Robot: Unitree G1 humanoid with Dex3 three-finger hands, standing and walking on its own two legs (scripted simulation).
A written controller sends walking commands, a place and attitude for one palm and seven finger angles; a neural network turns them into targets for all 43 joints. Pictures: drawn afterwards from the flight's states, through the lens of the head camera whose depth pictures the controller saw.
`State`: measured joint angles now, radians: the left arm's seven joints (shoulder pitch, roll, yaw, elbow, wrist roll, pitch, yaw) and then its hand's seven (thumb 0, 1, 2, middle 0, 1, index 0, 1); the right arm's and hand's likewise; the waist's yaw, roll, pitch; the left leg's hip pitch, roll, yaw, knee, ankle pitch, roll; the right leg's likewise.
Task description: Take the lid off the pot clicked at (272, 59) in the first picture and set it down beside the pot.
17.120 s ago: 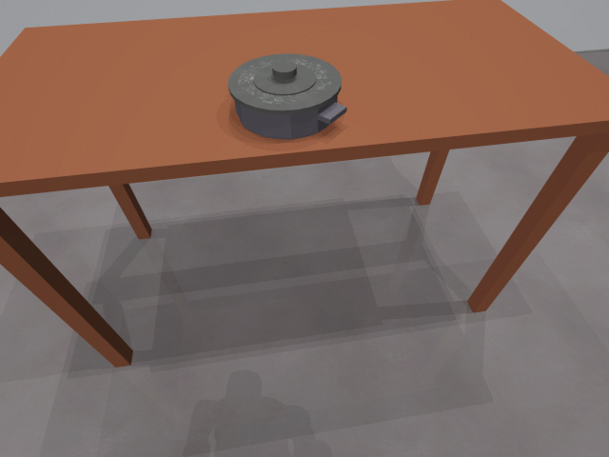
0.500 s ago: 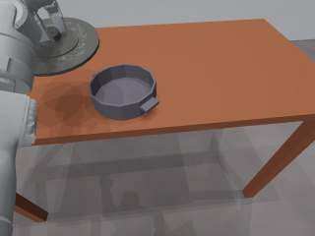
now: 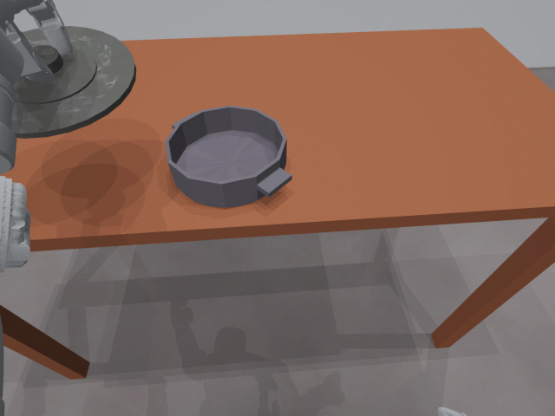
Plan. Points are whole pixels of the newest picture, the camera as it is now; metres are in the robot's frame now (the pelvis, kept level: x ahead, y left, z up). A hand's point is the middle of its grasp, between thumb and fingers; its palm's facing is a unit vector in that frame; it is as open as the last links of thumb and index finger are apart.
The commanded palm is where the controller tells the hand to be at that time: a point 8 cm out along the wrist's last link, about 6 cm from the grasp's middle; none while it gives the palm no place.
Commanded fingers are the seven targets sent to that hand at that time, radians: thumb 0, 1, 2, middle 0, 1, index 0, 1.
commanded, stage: move the lid sideways beside the pot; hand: left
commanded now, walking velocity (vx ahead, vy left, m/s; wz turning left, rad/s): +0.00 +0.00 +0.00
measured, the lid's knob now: (41, 60) +0.49 +0.29 +0.27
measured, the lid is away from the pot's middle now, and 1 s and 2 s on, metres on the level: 0.21 0.24 0.23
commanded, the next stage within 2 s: lower the lid onto the table in 0.52 s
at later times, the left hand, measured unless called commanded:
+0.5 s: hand out of the picture +0.45 +0.30 +0.30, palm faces -0.19 -0.16 -0.97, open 7.4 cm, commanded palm +0.44 +0.31 +0.37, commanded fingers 0.00 0.75 0.91 -0.81 -1.10 -0.78 -1.09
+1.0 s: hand (11, 72) +0.45 +0.31 +0.27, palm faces -0.24 -0.25 -0.94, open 7.4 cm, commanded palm +0.45 +0.31 +0.34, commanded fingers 0.00 0.75 0.91 -0.81 -1.10 -0.78 -1.09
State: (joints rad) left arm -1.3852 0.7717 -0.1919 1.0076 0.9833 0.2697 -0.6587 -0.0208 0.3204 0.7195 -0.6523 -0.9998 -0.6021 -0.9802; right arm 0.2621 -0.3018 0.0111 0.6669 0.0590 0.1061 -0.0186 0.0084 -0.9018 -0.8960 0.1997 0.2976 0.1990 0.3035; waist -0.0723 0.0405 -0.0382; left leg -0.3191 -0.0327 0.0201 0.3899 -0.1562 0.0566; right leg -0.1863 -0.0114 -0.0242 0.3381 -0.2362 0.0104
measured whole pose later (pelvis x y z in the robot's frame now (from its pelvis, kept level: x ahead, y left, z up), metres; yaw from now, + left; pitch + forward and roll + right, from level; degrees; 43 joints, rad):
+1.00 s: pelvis +0.01 +0.00 +0.00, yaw +0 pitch +5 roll -1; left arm -1.40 0.84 -0.16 1.15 0.99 0.28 -0.64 -0.02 0.32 0.72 -0.65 -1.00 -0.60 -0.98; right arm 0.30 -0.31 0.01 0.70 0.06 0.11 -0.02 0.01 -0.90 -0.90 0.20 0.30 0.20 0.30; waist -0.09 0.03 -0.02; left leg -0.32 -0.03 0.02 0.39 -0.16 0.05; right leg -0.18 0.00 -0.02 0.32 -0.23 0.01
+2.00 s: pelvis +0.00 +0.00 +0.00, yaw +0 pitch +6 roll -1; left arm -1.25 0.79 -0.11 1.13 0.97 0.15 -0.59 -0.02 0.33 0.71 -0.65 -1.00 -0.59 -0.98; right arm 0.30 -0.31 0.00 0.69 0.06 0.13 -0.03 0.01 -0.90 -0.90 0.20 0.30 0.20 0.30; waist -0.11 0.04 -0.03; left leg -0.37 -0.02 0.02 0.45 -0.18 0.06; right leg -0.23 0.00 -0.02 0.37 -0.25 0.01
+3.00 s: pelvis +0.00 +0.01 -0.01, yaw -1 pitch +9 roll -3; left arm -1.18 0.80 -0.11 1.20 0.97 0.03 -0.53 -0.02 0.33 0.70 -0.64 -1.01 -0.59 -0.99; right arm 0.35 -0.30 -0.01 0.71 0.07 0.16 -0.05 0.01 -0.90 -0.90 0.20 0.30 0.20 0.30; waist -0.12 0.03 -0.04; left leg -0.50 -0.01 0.02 0.57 -0.24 0.07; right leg -0.34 0.01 -0.02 0.47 -0.29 0.02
